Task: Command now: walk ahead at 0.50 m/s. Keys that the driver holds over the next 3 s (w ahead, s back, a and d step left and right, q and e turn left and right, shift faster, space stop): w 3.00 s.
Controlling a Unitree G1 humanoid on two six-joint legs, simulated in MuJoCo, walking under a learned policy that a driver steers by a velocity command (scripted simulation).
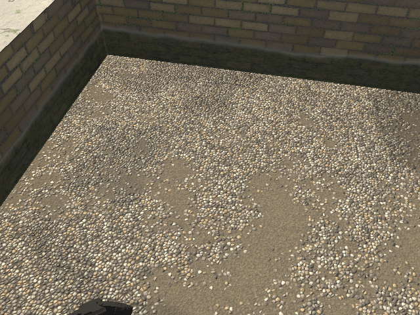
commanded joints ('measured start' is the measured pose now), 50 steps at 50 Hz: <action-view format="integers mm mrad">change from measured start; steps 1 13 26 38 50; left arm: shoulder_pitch -89 -86 -84 -82 -80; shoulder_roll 91 91 91 90 90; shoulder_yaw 31 31 30 30 30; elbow -95 -94 -94 -94 -94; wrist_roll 1 1 1 1 1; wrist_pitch -17 -17 -17 -17 -16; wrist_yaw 4 5 5 6 6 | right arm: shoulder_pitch -48 -46 -45 -44 -43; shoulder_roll -94 -94 -93 -93 -93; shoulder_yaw -31 -31 -31 -30 -30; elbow -87 -85 -83 -82 -81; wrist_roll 0 0 0 0 0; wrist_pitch -16 -16 -16 -16 -17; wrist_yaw -3 -3 -3 -3 -3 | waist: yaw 0 0 0 1 1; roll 4 4 3 3 2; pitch -70 -69 -67 -66 -65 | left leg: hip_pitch -96 -94 -94 -95 -95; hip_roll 56 55 54 53 52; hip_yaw -61 -61 -62 -62 -62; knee -35 -38 -40 -42 -43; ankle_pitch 283 282 277 272 268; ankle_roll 4 5 5 6 5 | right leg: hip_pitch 137 134 132 130 128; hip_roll -79 -78 -76 -75 -74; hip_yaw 104 106 108 111 113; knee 8 6 3 0 -1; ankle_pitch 329 325 319 316 314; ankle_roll -43 -40 -38 -36 -35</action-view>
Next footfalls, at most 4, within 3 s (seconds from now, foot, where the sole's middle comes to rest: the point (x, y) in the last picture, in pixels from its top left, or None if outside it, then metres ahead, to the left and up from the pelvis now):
none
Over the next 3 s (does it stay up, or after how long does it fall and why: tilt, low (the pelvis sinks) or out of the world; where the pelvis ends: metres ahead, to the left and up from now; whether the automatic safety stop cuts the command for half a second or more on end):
stays up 0.00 0.00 0.00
